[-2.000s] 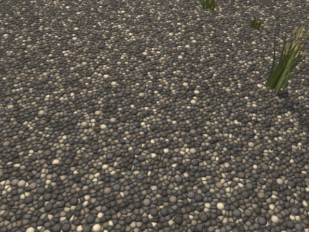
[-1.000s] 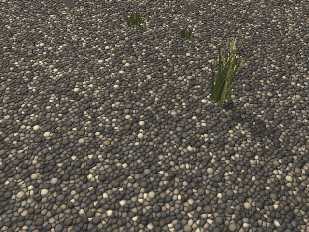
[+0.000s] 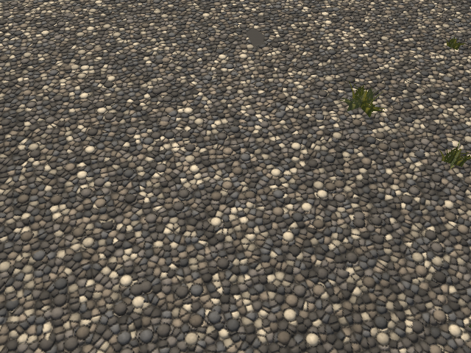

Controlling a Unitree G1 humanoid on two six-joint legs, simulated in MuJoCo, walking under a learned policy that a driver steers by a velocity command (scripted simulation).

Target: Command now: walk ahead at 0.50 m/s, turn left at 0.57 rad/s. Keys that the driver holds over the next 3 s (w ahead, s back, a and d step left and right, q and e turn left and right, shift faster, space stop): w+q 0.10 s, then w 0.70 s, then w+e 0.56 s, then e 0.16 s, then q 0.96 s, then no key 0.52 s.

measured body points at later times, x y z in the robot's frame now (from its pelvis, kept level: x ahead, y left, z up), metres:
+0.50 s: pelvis +0.29 -0.06 +0.00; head +0.31 -0.06 +0.45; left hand +0.32 +0.23 -0.11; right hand +0.46 -0.30 -0.11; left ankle +0.27 +0.09 -0.67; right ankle +0.31 -0.15 -0.74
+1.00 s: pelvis +0.55 +0.05 +0.00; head +0.57 +0.07 +0.45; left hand +0.60 +0.34 -0.13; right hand +0.69 -0.20 -0.10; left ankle +0.56 +0.14 -0.74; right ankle +0.57 -0.11 -0.66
